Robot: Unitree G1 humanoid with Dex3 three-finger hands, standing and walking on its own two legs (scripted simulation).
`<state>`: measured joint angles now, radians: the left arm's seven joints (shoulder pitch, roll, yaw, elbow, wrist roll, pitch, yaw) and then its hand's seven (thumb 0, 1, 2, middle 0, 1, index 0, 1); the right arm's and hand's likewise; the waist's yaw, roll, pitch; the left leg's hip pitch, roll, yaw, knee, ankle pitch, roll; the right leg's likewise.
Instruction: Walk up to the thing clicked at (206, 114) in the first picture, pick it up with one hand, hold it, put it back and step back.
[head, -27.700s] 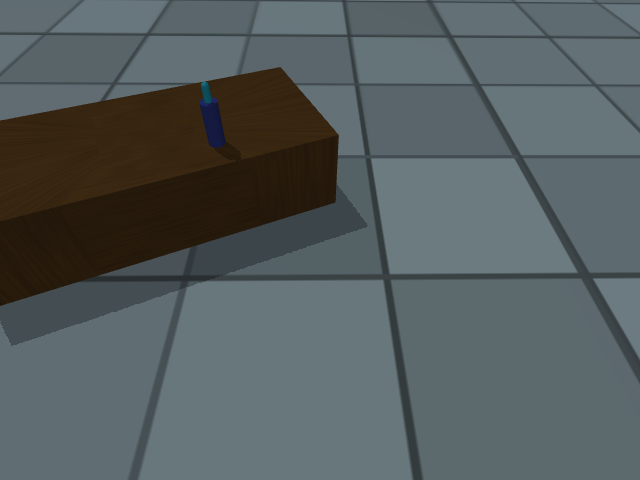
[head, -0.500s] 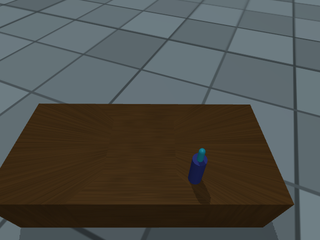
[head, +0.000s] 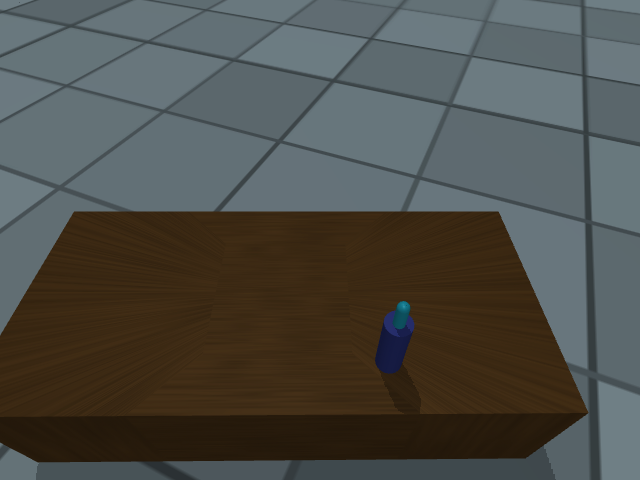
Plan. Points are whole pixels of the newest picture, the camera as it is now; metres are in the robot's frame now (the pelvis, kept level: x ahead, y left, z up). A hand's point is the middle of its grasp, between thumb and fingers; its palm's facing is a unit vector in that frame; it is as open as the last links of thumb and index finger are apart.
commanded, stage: stand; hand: right
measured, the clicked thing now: (395, 335) +0.49 -0.15 -0.30
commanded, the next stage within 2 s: step back in 0.42 s
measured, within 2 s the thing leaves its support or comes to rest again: neither
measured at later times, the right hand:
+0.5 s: hand out of the picture +0.06 -0.25 -0.16, palm faces -0.01 +0.94 -0.33, open 7.4 cm
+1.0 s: hand out of the picture -0.05 -0.22 -0.15, palm faces +0.03 +0.90 -0.43, open 7.4 cm
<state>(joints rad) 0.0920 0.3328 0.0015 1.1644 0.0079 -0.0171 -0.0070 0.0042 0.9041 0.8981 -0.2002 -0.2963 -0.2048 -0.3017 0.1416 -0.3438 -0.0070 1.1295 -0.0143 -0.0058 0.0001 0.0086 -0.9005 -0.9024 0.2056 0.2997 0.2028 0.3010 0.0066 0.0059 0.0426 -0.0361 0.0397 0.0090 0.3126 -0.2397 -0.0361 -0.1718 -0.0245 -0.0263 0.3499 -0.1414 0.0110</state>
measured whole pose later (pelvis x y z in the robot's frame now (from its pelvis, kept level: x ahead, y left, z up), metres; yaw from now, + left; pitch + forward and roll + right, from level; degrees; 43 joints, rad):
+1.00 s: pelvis -0.11 +0.06 -0.02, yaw -3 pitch -1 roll -1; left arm 0.09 0.39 0.07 0.87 0.02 0.06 0.01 0.00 0.90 0.90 -0.20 -0.30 -0.20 -0.30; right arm 0.17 -0.35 -0.06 0.89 -0.02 0.02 -0.02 0.01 -0.90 -0.90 0.21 0.30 0.21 0.30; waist -0.01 -0.04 0.20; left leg -0.29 0.00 0.03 0.59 -0.29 0.05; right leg -0.40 0.10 0.14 1.04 -0.50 0.03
